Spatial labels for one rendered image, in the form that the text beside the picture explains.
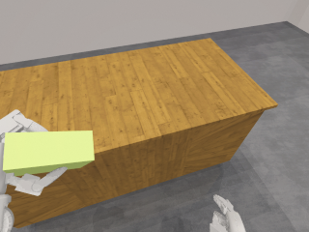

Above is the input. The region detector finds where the table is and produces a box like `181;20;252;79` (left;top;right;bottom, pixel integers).
0;38;278;228

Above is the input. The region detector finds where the robot left hand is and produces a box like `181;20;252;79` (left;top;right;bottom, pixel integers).
0;109;68;196

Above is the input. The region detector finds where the robot left forearm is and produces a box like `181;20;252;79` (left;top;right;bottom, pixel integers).
0;194;14;232

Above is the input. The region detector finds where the sponge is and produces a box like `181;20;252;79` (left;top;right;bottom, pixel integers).
3;130;95;177

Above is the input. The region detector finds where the robot right hand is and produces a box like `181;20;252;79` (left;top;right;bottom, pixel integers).
210;194;246;232

